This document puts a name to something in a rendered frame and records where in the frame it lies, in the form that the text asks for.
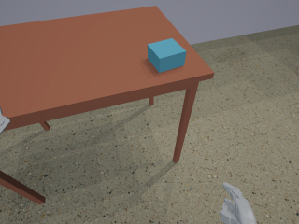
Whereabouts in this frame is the robot right hand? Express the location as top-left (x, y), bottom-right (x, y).
top-left (220, 182), bottom-right (257, 224)

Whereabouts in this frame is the sponge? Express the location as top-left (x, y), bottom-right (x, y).
top-left (148, 38), bottom-right (187, 73)

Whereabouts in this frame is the robot left hand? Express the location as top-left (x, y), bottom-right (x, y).
top-left (0, 106), bottom-right (10, 134)

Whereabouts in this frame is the table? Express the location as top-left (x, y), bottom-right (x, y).
top-left (0, 6), bottom-right (215, 205)

